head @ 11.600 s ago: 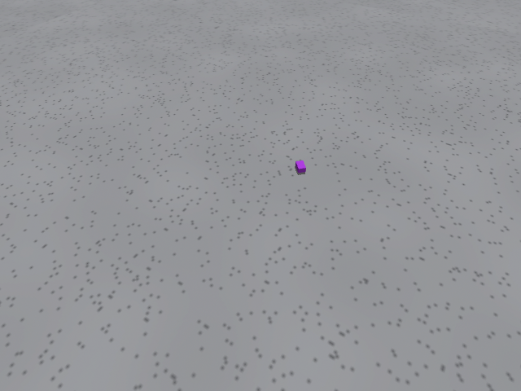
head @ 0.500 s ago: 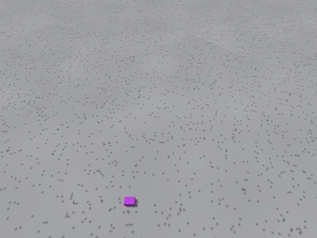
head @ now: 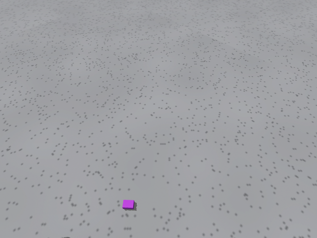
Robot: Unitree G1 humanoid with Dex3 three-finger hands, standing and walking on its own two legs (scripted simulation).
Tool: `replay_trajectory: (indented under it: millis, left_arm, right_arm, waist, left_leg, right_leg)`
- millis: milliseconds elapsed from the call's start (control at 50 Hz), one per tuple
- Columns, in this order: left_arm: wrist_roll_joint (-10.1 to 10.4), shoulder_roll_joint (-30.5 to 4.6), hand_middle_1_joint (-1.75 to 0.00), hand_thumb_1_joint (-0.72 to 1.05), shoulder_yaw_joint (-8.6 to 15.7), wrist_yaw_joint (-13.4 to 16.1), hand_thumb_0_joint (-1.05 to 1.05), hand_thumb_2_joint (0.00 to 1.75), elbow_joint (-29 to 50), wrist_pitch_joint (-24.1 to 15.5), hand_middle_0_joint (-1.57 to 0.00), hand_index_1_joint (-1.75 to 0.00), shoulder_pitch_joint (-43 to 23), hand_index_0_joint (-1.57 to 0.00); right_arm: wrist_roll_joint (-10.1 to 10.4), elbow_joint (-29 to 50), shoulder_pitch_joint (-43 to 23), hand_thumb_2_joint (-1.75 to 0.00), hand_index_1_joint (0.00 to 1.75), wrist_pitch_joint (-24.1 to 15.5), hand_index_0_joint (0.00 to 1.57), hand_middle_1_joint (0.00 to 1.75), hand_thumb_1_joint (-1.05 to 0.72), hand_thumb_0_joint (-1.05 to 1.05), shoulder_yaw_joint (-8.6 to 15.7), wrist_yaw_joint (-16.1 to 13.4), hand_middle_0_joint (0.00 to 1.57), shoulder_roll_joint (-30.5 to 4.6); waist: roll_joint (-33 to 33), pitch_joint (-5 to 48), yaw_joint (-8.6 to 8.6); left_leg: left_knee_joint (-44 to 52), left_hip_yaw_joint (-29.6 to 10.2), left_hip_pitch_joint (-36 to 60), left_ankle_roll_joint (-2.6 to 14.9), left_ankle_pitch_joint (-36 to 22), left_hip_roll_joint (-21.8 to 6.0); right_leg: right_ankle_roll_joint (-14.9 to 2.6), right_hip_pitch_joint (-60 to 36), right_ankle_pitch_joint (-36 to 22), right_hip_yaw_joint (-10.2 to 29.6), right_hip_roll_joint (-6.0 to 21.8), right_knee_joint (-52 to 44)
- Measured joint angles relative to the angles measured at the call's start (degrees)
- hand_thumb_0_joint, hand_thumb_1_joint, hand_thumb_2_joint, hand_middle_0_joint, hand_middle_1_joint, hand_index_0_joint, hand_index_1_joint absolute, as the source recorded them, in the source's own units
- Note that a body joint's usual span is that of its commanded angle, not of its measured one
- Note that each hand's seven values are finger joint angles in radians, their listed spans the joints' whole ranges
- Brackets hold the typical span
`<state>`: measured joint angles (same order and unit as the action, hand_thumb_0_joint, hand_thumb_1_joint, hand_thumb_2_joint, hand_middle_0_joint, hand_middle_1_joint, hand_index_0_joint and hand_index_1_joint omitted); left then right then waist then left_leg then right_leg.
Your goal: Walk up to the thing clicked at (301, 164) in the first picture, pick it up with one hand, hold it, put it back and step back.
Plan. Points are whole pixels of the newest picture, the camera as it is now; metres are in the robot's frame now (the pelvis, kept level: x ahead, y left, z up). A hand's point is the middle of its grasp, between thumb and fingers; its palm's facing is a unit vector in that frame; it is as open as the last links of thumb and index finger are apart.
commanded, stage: walk up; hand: left
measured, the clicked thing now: (128, 204) +0.40 +0.22 -0.75
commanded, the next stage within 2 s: stand in 1.12 s
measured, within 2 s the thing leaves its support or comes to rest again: neither
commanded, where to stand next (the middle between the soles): +0.00 +0.00 m, yaw -3 degrees
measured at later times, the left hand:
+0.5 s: hand out of the picture +0.09 +0.27 -0.14, palm faces -0.01 -0.94 -0.35, open 7.4 cm
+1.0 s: hand out of the picture +0.07 +0.27 -0.15, palm faces -0.03 -0.94 -0.34, open 7.4 cm
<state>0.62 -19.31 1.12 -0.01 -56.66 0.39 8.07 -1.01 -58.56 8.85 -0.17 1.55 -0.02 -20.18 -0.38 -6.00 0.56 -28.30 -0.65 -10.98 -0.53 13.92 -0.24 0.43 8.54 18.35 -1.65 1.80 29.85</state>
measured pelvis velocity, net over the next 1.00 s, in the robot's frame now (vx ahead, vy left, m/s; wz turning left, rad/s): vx -0.01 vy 0.01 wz -0.02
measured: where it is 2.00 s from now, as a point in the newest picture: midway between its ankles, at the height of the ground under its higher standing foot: outside the picture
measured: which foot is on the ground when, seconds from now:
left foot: down 0.00-1.00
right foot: down 0.00-1.00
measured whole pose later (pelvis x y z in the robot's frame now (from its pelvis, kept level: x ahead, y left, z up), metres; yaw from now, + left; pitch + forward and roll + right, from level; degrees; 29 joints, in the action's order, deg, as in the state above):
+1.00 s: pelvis -0.01 +0.01 +0.01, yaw -1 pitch -3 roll +0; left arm -0.5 -19.6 0.8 -0.3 -65.8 -0.3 6.7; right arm -0.5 -65.7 6.7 -0.1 1.1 0.5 -19.4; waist 0.2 -3.0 -0.3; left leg -17.9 1.0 -6.8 0.3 8.6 -0.2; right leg 1.6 4.0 10.6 -0.2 1.8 17.1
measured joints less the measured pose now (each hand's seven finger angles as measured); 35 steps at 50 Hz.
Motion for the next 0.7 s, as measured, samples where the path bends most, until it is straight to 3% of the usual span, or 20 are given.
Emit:
replay_trajectory:
  millis: [340, 700]
  left_arm:
    - [-0.44, -0.99, -0.3, 0.9, -0.49, 0.03, 0.01, 0.9, -7.02, -0.75, -0.2, -0.3, -2.91, -0.2]
    - [-0.95, -0.56, -0.3, 0.9, -0.43, -0.23, 0.01, 0.9, -9.04, -0.68, -0.2, -0.3, -1.9, -0.2]
  right_arm:
    - [0.92, -3.5, -6.2, -0.9, 0.3, -0.1, 0.21, 0.3, -0.9, 0.01, -1.06, 0.23, 0.21, 0.77]
    - [0.52, -6.65, -3.29, -0.9, 0.3, 0.17, 0.21, 0.3, -0.9, 0.01, -0.52, 0.51, 0.2, 0.7]
  waist:
    - [0.71, 2.17, 0.41]
    - [0.36, 2.68, -0.53]
  left_leg:
    - [8.48, 1.22, 4.88, 0.58, -3.03, -0.1]
    - [10.95, 1.81, 5.19, 0.89, -5.13, 0.23]
  right_leg:
    - [0.97, -5.8, -5.74, 1.01, -0.14, -11.65]
    - [1.33, -5.53, -7.6, 1.58, 0.21, -13.29]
